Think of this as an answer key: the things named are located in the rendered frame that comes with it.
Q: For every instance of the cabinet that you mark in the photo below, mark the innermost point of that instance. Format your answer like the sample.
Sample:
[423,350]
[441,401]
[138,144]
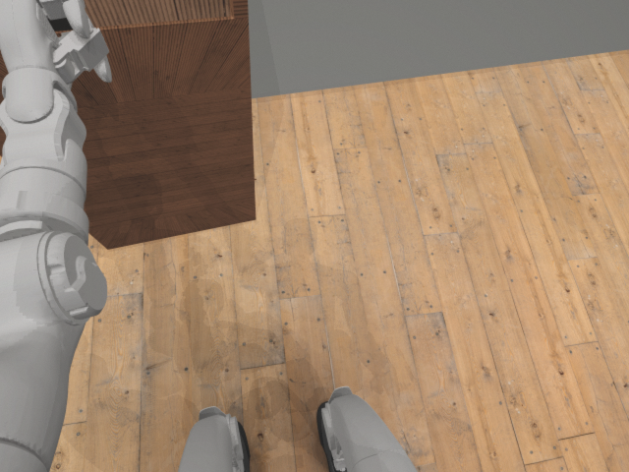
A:
[169,142]

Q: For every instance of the handle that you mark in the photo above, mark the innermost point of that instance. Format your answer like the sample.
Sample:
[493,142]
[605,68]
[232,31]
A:
[60,24]

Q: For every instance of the robot right foot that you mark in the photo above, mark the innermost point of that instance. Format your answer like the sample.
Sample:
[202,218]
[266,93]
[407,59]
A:
[323,440]

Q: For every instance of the drawer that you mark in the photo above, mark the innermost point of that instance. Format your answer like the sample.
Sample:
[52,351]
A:
[105,13]

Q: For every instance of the left robot upper arm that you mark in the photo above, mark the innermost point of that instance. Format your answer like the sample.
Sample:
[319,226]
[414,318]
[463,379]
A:
[50,285]

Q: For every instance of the left robot hand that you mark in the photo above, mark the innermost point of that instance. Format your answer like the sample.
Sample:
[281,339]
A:
[27,40]

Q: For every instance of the robot left thigh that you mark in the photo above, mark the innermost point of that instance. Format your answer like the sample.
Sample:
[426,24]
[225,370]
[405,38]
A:
[213,445]

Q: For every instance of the left robot forearm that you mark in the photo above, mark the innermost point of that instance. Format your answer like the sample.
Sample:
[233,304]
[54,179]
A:
[43,168]

